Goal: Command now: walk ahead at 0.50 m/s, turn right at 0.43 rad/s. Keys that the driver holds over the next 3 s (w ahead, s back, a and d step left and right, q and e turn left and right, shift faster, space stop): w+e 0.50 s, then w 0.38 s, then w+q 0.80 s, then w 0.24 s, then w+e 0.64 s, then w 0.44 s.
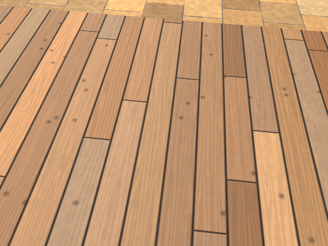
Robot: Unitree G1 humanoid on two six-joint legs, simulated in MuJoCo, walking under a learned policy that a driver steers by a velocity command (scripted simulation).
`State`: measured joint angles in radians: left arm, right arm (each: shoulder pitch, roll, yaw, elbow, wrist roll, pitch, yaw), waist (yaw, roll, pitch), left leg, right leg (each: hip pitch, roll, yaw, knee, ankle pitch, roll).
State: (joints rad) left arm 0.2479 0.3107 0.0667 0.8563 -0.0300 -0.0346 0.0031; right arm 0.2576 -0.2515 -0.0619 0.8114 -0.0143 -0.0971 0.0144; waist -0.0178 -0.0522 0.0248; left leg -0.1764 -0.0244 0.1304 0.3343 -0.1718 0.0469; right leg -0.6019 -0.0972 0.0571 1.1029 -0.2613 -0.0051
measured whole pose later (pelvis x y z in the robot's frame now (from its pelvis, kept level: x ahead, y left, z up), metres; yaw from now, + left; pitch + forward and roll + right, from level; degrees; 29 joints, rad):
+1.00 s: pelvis +0.57 -0.11 +0.00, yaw -22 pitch +1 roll +0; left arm 0.25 0.29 0.06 0.75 0.00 -0.07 0.00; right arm 0.28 -0.26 -0.05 0.83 0.00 -0.09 0.03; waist -0.03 -0.03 0.02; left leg -0.25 -0.06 0.01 0.39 -0.16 0.07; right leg -0.50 -0.04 0.05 1.08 -0.33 -0.02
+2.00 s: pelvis +1.07 -0.18 +0.00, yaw +6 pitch +1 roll +0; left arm 0.20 0.31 0.06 0.83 -0.02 -0.08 -0.01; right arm 0.26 -0.26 -0.06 0.73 0.00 -0.06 0.03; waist -0.01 -0.03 0.04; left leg -0.25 -0.06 0.04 0.40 -0.17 0.08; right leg -0.57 -0.13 0.02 1.12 -0.29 0.01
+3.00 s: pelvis +1.67 -0.24 -0.01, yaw -18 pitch +1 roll +0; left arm 0.30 0.29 0.05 0.76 -0.01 -0.05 0.00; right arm 0.24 -0.27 -0.05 0.77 -0.01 -0.10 0.03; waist -0.01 -0.04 0.02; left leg -0.30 -0.05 0.02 0.44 -0.17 0.05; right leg -0.45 -0.01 0.05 1.13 -0.35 -0.03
